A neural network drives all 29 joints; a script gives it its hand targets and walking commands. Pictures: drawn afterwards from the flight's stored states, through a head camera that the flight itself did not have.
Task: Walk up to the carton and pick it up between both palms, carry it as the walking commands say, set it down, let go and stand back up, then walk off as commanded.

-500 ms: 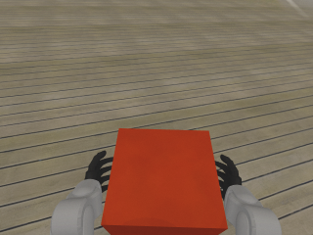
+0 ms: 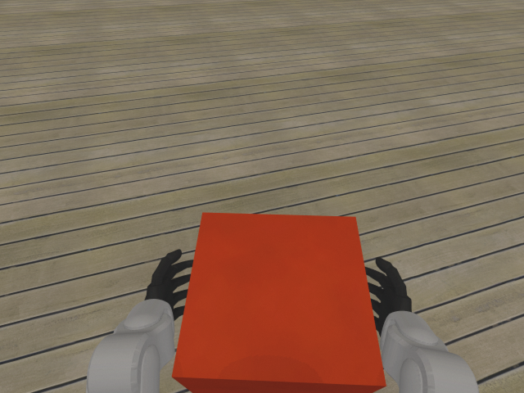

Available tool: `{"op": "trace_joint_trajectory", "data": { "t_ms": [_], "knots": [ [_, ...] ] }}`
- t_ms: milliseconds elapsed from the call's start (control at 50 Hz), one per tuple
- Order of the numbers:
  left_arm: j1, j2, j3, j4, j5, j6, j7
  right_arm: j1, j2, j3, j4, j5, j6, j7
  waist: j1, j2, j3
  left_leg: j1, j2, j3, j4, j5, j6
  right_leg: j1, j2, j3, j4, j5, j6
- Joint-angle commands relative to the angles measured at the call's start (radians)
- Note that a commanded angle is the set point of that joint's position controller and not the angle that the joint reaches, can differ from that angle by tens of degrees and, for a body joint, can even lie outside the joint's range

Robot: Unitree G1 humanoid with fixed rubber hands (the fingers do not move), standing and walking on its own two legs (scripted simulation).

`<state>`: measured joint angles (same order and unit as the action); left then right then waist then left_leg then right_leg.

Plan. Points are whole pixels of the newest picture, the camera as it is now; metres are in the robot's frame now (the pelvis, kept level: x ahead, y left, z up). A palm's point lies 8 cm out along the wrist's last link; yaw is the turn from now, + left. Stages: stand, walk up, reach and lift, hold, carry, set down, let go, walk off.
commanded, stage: carry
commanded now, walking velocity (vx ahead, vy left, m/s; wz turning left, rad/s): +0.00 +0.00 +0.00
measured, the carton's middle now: (275, 318) +0.25 -0.01 +0.02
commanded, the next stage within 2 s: none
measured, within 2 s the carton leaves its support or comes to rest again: neither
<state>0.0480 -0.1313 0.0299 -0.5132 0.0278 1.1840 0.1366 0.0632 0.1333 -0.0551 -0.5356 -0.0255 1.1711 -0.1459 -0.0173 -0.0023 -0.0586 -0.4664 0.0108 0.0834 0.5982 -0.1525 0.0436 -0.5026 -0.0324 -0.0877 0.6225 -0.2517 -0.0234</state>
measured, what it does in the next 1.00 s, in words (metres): steps on the spot: left foot, then right foot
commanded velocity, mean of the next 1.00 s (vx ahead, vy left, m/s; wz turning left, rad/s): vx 0.00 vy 0.00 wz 0.00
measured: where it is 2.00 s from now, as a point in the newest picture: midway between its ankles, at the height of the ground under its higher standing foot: outside the picture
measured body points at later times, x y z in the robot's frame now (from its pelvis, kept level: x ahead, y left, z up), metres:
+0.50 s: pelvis -0.04 -0.01 +0.01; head -0.06 +0.01 +0.46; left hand +0.23 +0.12 +0.04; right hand +0.20 -0.18 +0.05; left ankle -0.06 +0.05 -0.72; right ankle -0.01 -0.15 -0.69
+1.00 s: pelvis -0.07 -0.04 +0.01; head -0.07 -0.04 +0.46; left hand +0.20 +0.10 +0.04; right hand +0.20 -0.20 +0.04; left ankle -0.06 +0.05 -0.72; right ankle -0.05 -0.14 -0.72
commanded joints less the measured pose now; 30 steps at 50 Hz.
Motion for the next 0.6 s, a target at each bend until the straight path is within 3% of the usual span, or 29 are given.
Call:
{"op": "trace_joint_trajectory", "data": {
  "t_ms": [0,20,40,80,100,120,140,180,200,220,240,260,280,300,320,340,360,380,400,420,440,460,480,500,540,560,580],
  "knots": [
    [-0.48,-0.762,-0.664,-0.153,-0.267,-0.041,-0.132,-0.436,0.764,0.656,-0.094,0.291,-0.02,0.166,0.018,0.142,-0.225,-0.09,0.128,-0.174,-0.264,-0.541,0.012,0.183,0.038,-0.013,0.074,-0.176,-0.01],
    [-0.465,-0.763,-0.645,-0.143,-0.262,-0.039,-0.135,-0.472,0.77,0.671,-0.113,0.3,-0.02,0.163,0.023,0.129,-0.224,-0.11,0.106,-0.149,-0.241,-0.553,0.005,0.195,0.033,0.002,0.065,-0.198,-0.017],
    [-0.416,-0.751,-0.623,-0.097,-0.259,-0.031,-0.141,-0.45,0.74,0.667,-0.116,0.286,-0.013,0.157,0.028,0.076,-0.203,-0.139,0.106,-0.147,-0.226,-0.551,0.004,0.195,0.036,0.006,0.049,-0.205,-0.019],
    [-0.509,-0.759,-0.649,-0.133,-0.266,-0.033,-0.138,-0.466,0.757,0.669,-0.09,0.277,-0.012,0.159,0.018,-0.1,-0.149,-0.017,-0.017,-0.04,0.076,-0.411,-0.021,-0.009,-0.104,0.23,-0.288,-0.449,-0.052],
    [-0.456,-0.761,-0.626,-0.1,-0.262,-0.031,-0.141,-0.497,0.74,0.687,-0.139,0.295,-0.016,0.161,0.025,-0.245,-0.187,0.077,-0.067,-0.012,0.393,-0.353,-0.035,-0.126,-0.224,0.382,-0.451,-0.606,-0.101],
    [-0.501,-0.769,-0.634,-0.124,-0.28,-0.03,-0.142,-0.492,0.765,0.685,-0.119,0.298,-0.014,0.158,0.011,-0.314,-0.151,0.17,-0.082,-0.014,0.613,-0.295,-0.055,-0.314,-0.304,0.437,-0.563,-0.698,-0.131],
    [-0.506,-0.747,-0.627,-0.15,-0.282,-0.032,-0.143,-0.505,0.785,0.701,-0.122,0.309,-0.016,0.158,-0.001,-0.283,-0.159,0.196,-0.078,-0.017,0.639,-0.258,-0.047,-0.317,-0.285,0.376,-0.576,-0.636,-0.097],
    [-0.534,-0.788,-0.639,-0.138,-0.299,-0.025,-0.142,-0.476,0.788,0.664,-0.094,0.294,-0.017,0.151,-0.014,-0.229,-0.194,0.161,-0.082,0.021,0.534,-0.296,-0.052,-0.208,-0.209,0.188,-0.487,-0.425,-0.047],
    [-0.521,-0.793,-0.635,-0.119,-0.294,-0.016,-0.137,-0.474,0.788,0.649,-0.08,0.29,-0.015,0.146,-0.021,-0.229,-0.219,0.194,-0.099,0.083,0.367,-0.334,-0.047,-0.147,-0.162,0.116,-0.463,-0.393,0.012],
    [-0.5,-0.78,-0.627,-0.127,-0.281,-0.021,-0.131,-0.436,0.795,0.645,-0.061,0.299,-0.017,0.145,-0.021,-0.202,-0.274,0.227,-0.108,0.094,0.175,-0.349,-0.025,-0.032,-0.151,0.106,-0.429,-0.351,0.033],
    [-0.496,-0.773,-0.616,-0.123,-0.27,-0.027,-0.124,-0.455,0.784,0.643,-0.079,0.309,-0.023,0.144,-0.018,-0.219,-0.27,0.216,-0.112,0.089,-0.021,-0.361,-0.017,0.049,-0.119,0.093,-0.376,-0.314,0.037],
    [-0.491,-0.759,-0.607,-0.102,-0.25,-0.033,-0.117,-0.483,0.776,0.64,-0.073,0.318,-0.033,0.146,-0.019,-0.115,-0.247,0.202,-0.067,0.027,-0.236,-0.397,0.012,0.091,-0.09,0.054,-0.223,-0.279,0.038],
    [-0.512,-0.764,-0.612,-0.087,-0.248,-0.036,-0.12,-0.506,0.787,0.631,-0.056,0.304,-0.039,0.143,-0.005,0.142,-0.225,0.216,0.133,-0.322,-0.419,-0.54,0.074,0.023,-0.057,0.04,-0.018,-0.127,0.046],
    [-0.528,-0.75,-0.62,-0.102,-0.253,-0.033,-0.121,-0.495,0.769,0.631,-0.055,0.291,-0.033,0.14,0.012,0.296,-0.179,0.19,0.343,-0.553,-0.463,-0.551,0.129,-0.128,-0.026,0.026,0.175,-0.169,0.047],
    [-0.559,-0.747,-0.621,-0.134,-0.239,-0.061,-0.126,-0.507,0.775,0.633,-0.043,0.288,-0.05,0.157,0.01,0.276,-0.105,0.073,0.371,-0.568,-0.455,-0.568,0.163,-0.144,0.004,0.1,0.225,-0.146,0.051],
    [-0.555,-0.635,-0.496,0.146,-0.125,-0.111,-0.137,-0.467,0.641,0.488,0.249,0.163,-0.097,0.173,0.014,0.192,-0.12,0.054,0.343,-0.503,-0.418,-0.395,0.16,-0.112,-0.008,0.109,0.3,-0.08,0.057],
    [-0.593,-0.592,-0.411,0.34,-0.04,-0.18,-0.149,-0.588,0.571,0.415,0.376,0.107,-0.174,0.199,0.021,0.146,-0.154,0.09,0.263,-0.373,-0.357,-0.182,0.094,-0.094,0.001,0.105,0.333,-0.057,0.041],
    [-0.625,-0.579,-0.406,0.367,-0.027,-0.248,-0.16,-0.655,0.552,0.419,0.371,0.103,-0.238,0.217,0.028,0.098,-0.208,0.166,0.219,-0.242,-0.292,-0.049,0.065,-0.076,0.005,0.086,0.323,-0.06,0.035],
    [-0.626,-0.699,-0.499,0.217,-0.094,-0.291,-0.164,-0.697,0.654,0.529,0.162,0.185,-0.292,0.22,0.038,0.11,-0.218,0.247,0.207,-0.208,-0.243,0.082,0.029,-0.074,0.014,0.071,0.257,-0.086,0.029],
    [-0.623,-0.751,-0.539,0.171,-0.127,-0.314,-0.168,-0.677,0.704,0.559,0.125,0.2,-0.31,0.222,0.035,0.078,-0.243,0.276,0.193,-0.195,-0.224,0.162,0.026,-0.049,0.035,0.037,0.205,-0.1,0.026],
    [-0.663,-0.792,-0.59,0.025,-0.188,-0.32,-0.158,-0.712,0.778,0.62,-0.006,0.263,-0.31,0.216,0.034,0.133,-0.247,0.304,0.179,-0.188,-0.201,0.245,0.034,-0.018,0.035,0.04,0.138,-0.13,0.028],
    [-0.637,-0.813,-0.636,-0.072,-0.231,-0.302,-0.144,-0.608,0.819,0.641,-0.039,0.286,-0.293,0.205,0.019,0.128,-0.256,0.316,0.198,-0.209,-0.212,0.264,0.042,0.021,0.053,0.012,0.053,-0.141,0.038],
    [-0.628,-0.81,-0.643,-0.09,-0.247,-0.28,-0.138,-0.602,0.813,0.643,-0.067,0.29,-0.277,0.189,0.014,0.146,-0.276,0.372,0.192,-0.207,-0.167,0.407,0.052,0.038,0.065,-0.004,-0.046,-0.121,0.036],
    [-0.513,-0.795,-0.638,-0.102,-0.256,-0.248,-0.125,-0.505,0.793,0.639,-0.082,0.298,-0.25,0.17,0.018,0.169,-0.327,0.388,0.182,-0.199,-0.123,0.506,0.064,0.12,0.072,-0.024,-0.153,-0.054,0.043],
    [-0.386,-0.699,-0.579,0.071,-0.189,-0.194,-0.117,-0.365,0.676,0.552,0.108,0.217,-0.196,0.152,0.029,0.166,-0.409,0.394,0.159,-0.154,-0.019,0.713,0.034,0.247,-0.013,0.041,-0.205,0.139,0.044],
    [-0.311,-0.516,-0.408,0.376,-0.049,-0.218,-0.126,-0.373,0.501,0.421,0.38,0.115,-0.226,0.161,0.022,0.085,-0.438,0.374,0.136,-0.143,0.026,0.75,0.015,0.309,-0.062,0.067,-0.142,0.358,0.042],
    [-0.343,-0.575,-0.486,0.231,-0.102,-0.229,-0.125,-0.378,0.558,0.477,0.234,0.159,-0.23,0.156,0.022,0.078,-0.49,0.369,0.109,-0.106,0.046,0.717,-0.007,0.345,-0.084,0.073,-0.061,0.516,0.018]
  ]
}}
